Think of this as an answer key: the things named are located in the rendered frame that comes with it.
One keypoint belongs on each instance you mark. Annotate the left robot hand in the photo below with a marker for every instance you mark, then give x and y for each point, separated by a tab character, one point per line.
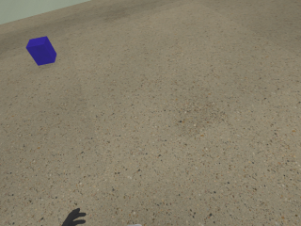
70	220

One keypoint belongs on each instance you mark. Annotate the carton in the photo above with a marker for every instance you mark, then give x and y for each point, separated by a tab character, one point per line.
41	50

